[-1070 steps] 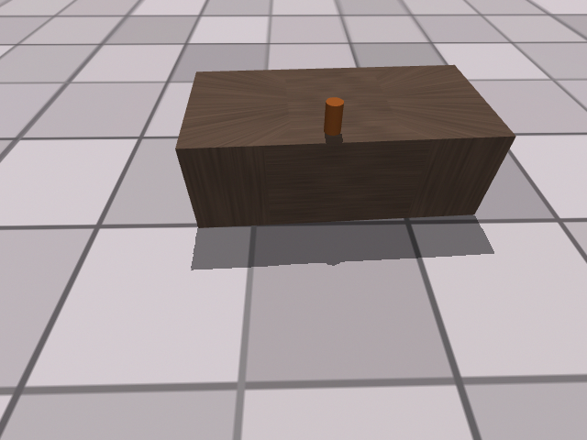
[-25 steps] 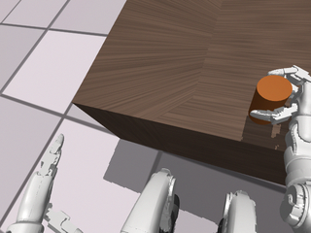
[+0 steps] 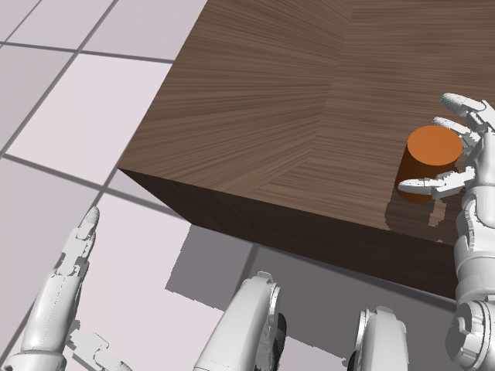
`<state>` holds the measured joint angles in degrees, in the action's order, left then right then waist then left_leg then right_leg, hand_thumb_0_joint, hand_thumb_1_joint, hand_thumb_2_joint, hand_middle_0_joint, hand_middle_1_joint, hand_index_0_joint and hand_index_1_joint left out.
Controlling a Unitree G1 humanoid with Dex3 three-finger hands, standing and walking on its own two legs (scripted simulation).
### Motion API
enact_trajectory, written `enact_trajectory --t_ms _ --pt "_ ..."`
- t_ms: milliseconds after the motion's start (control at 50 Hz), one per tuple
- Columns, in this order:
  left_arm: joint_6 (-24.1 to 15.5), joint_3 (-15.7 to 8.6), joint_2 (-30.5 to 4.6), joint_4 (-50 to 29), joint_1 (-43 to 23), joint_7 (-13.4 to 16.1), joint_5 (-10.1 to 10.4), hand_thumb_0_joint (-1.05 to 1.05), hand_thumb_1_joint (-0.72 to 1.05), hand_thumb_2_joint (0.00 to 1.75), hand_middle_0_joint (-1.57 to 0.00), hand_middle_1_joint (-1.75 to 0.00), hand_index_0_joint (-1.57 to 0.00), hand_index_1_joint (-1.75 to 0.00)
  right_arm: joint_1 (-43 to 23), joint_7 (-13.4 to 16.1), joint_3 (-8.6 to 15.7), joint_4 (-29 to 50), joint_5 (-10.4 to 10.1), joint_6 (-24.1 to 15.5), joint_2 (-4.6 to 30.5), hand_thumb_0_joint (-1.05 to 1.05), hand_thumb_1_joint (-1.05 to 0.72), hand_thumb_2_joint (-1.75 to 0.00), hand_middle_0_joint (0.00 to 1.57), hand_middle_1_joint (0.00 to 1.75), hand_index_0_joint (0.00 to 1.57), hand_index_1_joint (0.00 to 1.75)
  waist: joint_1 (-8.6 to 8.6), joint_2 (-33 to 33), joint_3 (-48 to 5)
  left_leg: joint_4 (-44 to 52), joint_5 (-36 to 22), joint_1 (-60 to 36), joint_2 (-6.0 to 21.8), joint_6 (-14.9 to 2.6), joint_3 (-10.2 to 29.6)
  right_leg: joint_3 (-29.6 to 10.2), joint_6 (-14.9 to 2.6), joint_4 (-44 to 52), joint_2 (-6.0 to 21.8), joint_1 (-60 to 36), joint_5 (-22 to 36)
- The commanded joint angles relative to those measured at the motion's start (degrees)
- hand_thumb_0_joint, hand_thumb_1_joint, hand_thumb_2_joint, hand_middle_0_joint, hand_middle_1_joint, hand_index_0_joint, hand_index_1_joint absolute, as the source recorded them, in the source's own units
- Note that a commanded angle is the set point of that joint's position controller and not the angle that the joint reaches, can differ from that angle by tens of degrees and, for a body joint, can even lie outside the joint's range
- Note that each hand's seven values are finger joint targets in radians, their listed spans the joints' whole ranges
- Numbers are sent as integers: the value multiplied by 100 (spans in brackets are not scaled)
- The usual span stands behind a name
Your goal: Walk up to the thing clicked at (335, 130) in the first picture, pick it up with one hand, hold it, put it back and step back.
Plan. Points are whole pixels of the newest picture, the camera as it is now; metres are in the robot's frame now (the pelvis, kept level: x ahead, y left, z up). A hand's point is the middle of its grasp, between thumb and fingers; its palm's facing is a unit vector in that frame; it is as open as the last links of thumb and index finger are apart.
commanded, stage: withdraw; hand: right
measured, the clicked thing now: (423, 167) +0.49 -0.14 -0.05
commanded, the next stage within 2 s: rise in 0.14 s
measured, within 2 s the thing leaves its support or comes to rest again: neither
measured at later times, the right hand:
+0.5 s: hand out of the picture +0.51 -0.25 +0.12, palm faces +0.19 +0.96 -0.22, open 17.1 cm
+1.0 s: hand out of the picture +0.36 -0.23 +0.11, palm faces +0.16 +0.96 -0.24, open 16.6 cm
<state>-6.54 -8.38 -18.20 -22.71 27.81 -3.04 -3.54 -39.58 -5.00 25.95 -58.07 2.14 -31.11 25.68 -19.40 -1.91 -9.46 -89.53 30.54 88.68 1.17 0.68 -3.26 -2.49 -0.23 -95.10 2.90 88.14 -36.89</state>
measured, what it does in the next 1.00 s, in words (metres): rises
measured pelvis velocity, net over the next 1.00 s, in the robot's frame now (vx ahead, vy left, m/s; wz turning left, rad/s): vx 0.07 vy -0.01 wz -0.03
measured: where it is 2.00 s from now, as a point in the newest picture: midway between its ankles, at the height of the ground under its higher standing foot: outside the picture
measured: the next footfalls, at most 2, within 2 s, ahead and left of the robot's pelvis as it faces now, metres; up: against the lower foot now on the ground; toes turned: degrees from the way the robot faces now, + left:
none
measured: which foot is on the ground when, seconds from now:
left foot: down 0.00-1.00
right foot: down 0.00-1.00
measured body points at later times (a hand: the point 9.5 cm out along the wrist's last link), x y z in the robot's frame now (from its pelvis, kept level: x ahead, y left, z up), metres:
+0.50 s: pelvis +0.03 -0.01 +0.11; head +0.14 -0.04 +0.54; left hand +0.17 +0.26 +0.12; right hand +0.50 -0.30 +0.13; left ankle +0.09 +0.13 -0.53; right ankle +0.05 -0.12 -0.53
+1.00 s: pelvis +0.07 -0.01 +0.17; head +0.11 -0.03 +0.62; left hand +0.24 +0.22 +0.12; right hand +0.34 -0.28 +0.13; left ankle +0.09 +0.13 -0.53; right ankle +0.05 -0.12 -0.53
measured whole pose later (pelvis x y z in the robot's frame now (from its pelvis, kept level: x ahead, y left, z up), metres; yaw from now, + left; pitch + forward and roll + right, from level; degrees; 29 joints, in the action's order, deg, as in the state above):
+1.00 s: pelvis +0.07 -0.01 +0.17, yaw -2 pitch +10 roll +2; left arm 5.5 2.9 -12.9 11.7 20.7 3.4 2.9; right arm -6.2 3.7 6.6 -34.4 -1.9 1.6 16.6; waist -2.4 -0.4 -5.8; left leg -46.3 20.9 35.4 1.2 1.2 -2.0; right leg 0.5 -0.3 -50.0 2.0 34.4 -25.8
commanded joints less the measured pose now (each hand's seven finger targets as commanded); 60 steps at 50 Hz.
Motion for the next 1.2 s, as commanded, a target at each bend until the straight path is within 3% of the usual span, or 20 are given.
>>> enact_trajectory --t_ms 0,120,240,260,280,300,320,400,440,540,600,720,800,920,1020,1040,1080,1100,1140,1180 --pt "-270 -915 -1059 -958 539 166 119 0 -53 4 -5 -4 -5 -4 -2496 22 107 1781 -157 -278 1354 0 38 -40 41 45 42 45 195 2000 -3587 1315 -1090 -2381 -252 -265 89 -93 53 1811 -219 -2995 1374" --pt "-209 -285 -567 -218 400 206 42 0 -54 4 -5 -4 -5 -4 -2732 -82 127 1505 -226 -25 1501 0 51 -20 27 25 28 25 403 1883 -2940 1706 -1240 -2582 -243 -264 164 -50 48 2103 -199 -3058 1582" --pt "-177 -257 -707 64 -83 332 8 0 -58 10 -7 -9 -6 -10 -2762 -320 -96 417 -258 304 1134 0 50 -4 9 4 10 4 260 1312 -2617 2090 -1073 -2821 -254 -250 109 -130 -9 2489 -162 -3087 1298" --pt "19 -364 -971 -471 12 375 151 0 -57 8 -7 -8 -7 -9 -2344 21 419 358 311 734 2859 0 45 -7 5 6 6 6 840 1275 -3523 2472 -1264 -3963 -229 -209 176 -43 15 2937 -180 -3771 1667" --pt "173 -317 -939 -462 154 368 166 0 -57 9 -7 -8 -6 -9 -2832 166 198 567 272 924 2540 0 48 -6 5 6 6 6 638 1332 -3488 2632 -1370 -4136 -258 -185 154 -15 0 3030 -190 -3881 1712" --pt "295 -249 -813 -201 412 340 142 0 -58 9 -6 -7 -5 -9 -2879 206 -214 215 218 1059 1721 0 52 -6 5 6 6 6 540 1173 -3034 2713 -1445 -4099 -272 -175 157 19 -23 3101 -212 -3676 1717" --pt "364 -252 -782 -227 403 339 185 0 -57 9 -6 -7 -5 -8 -2675 234 -360 117 214 1203 1446 0 56 -6 5 6 6 6 568 1008 -2905 2794 -1500 -4161 -294 -185 60 7 -14 3256 -216 -3839 1808" --pt "603 -175 -804 380 79 430 279 0 -42 14 -4 -4 -2 -6 -2649 540 -43 83 348 1642 2457 0 50 -7 4 6 6 6 906 959 -2741 3081 -1792 -4388 -329 -194 -23 49 12 3518 -180 -4285 2382" --pt "679 20 -656 839 -45 421 295 0 -26 26 -10 -12 -9 -14 -2706 597 -149 1 324 1763 2324 0 47 -10 6 7 6 7 1071 1092 -2425 3261 -1754 -4364 -324 -229 -15 103 34 3727 -174 -4509 2411" --pt "631 793 -194 1196 -632 433 287 0 14 46 -12 -17 -12 -17 -2872 693 -605 -135 248 1925 1817 0 42 -13 7 8 7 8 1093 1025 -2156 3821 -1677 -4928 -311 -195 68 208 29 4163 -154 -4810 2218" --pt "648 1235 95 1398 -661 388 306 0 26 53 -13 -19 -13 -19 -1865 674 -708 -437 179 2104 1497 0 40 -14 7 8 7 8 1262 1022 -1966 4037 -1879 -5234 -321 -185 32 256 58 4418 -168 -5076 2508" --pt "862 360 -602 2136 -206 470 480 0 48 66 -16 -23 -16 -23 -490 671 -1037 808 -94 2621 1197 0 40 -14 7 8 7 8 1179 840 -1672 4339 -2410 -5390 -310 -192 -90 193 85 4787 -127 -5999 3405" --pt "864 662 -238 2208 -725 508 616 0 62 74 -17 -25 -17 -25 234 707 -1518 2134 -280 2855 471 0 38 -16 7 8 7 8 1442 749 -1568 4527 -2429 -5786 -240 -200 -82 247 62 5037 -148 -6161 3255" --pt "891 908 15 2364 -965 675 657 0 64 75 -17 -25 -17 -25 1622 971 -1609 3986 -448 2900 307 0 35 -17 7 9 7 9 1742 939 -1390 4722 -2502 -6274 -183 -236 -76 285 121 5354 -149 -6520 3392" --pt "953 791 72 2596 -956 779 637 0 68 77 -18 -26 -18 -26 3214 1070 -1816 4805 -505 2978 -70 0 37 -16 7 8 7 8 1843 831 -1080 4860 -2857 -6705 -104 -192 19 428 72 5413 -234 -6455 3491" --pt "1033 626 -312 4398 -802 861 624 0 76 85 -20 -29 -19 -29 3770 1236 -1370 4527 -489 3094 122 0 42 -13 7 8 7 8 1822 905 -262 4855 -2522 -6446 -205 -202 -32 320 74 5455 -169 -6251 3183" --pt "909 756 -30 3871 -1111 887 635 0 83 86 -19 -29 -19 -29 4534 1174 -2167 5241 -508 3170 -647 0 39 -15 7 8 7 8 1779 733 -458 4915 -2442 -6560 -202 -196 -58 344 46 5504 -150 -6329 3025" --pt "884 732 -18 3849 -1299 902 630 0 82 85 -19 -28 -19 -28 4932 1202 -2217 5416 -513 3224 -745 0 40 -14 7 8 7 8 1881 711 -502 4908 -2491 -6656 -199 -195 -72 339 61 5492 -151 -6301 3090" --pt "839 692 -93 3992 -1393 930 627 0 77 83 -19 -28 -19 -28 5524 1204 -2432 5320 -491 3331 -932 0 44 -12 6 7 6 7 1741 420 -143 4940 -2300 -6426 -247 -165 -126 294 45 5530 -127 -6155 2886" --pt "782 665 -93 4079 -1494 962 606 0 75 82 -19 -27 -18 -27 5540 1247 -2168 5763 -443 3331 -623 0 41 -14 7 8 7 8 1791 457 -238 4909 -2358 -6504 -226 -147 -115 262 41 5453 -132 -6191 2949"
